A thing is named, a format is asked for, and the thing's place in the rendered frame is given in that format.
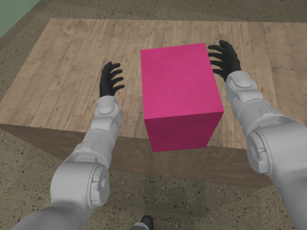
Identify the right robot forearm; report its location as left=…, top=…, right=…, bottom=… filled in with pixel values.
left=224, top=70, right=307, bottom=138

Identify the right robot hand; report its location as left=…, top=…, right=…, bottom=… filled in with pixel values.
left=207, top=40, right=242, bottom=82

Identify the pedestal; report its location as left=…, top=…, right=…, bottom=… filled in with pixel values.
left=0, top=18, right=307, bottom=189

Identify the robot right upper arm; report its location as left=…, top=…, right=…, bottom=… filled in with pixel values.
left=247, top=121, right=307, bottom=230

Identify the left robot hand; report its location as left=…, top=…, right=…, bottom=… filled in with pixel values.
left=99, top=61, right=125, bottom=98

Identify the robot left upper arm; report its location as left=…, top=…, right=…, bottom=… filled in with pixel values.
left=11, top=161, right=110, bottom=230

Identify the carton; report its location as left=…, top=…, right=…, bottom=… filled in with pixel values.
left=140, top=43, right=224, bottom=152

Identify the left robot forearm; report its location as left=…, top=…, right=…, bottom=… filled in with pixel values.
left=50, top=95, right=123, bottom=199

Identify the left robot foot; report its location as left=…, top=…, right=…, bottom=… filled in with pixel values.
left=140, top=215, right=154, bottom=230

